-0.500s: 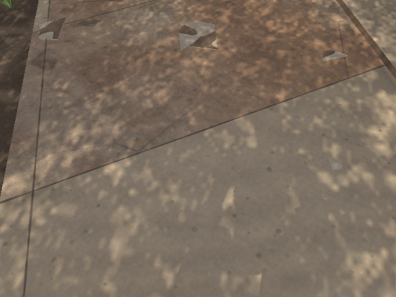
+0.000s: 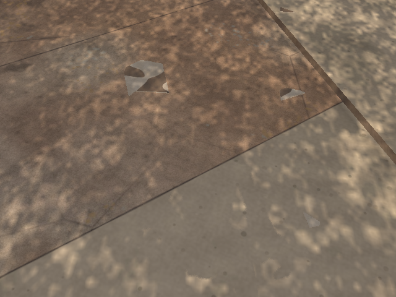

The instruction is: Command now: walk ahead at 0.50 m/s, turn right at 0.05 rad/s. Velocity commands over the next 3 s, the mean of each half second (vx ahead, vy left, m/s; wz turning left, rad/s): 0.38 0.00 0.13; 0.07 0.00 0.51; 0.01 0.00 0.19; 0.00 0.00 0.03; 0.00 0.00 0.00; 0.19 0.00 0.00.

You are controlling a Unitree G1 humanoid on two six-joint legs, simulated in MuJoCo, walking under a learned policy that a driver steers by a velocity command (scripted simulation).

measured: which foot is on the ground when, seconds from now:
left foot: down 0.00-0.26, up 0.28-0.72, down 0.74-1.00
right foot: up 0.00-0.22, down 0.24-0.74, up 0.76-1.00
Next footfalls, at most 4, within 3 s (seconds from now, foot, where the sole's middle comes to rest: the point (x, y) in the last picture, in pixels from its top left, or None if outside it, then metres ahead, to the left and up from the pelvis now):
0.24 right None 0.31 -0.15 -0.78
0.74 left None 0.36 0.10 -0.78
1.16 right None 0.42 -0.14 -0.78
1.42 left None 0.28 0.09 -0.78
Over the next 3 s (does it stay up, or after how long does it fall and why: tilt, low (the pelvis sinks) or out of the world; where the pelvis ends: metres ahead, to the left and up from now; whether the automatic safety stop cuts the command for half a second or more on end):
stays up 0.40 -0.02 -0.02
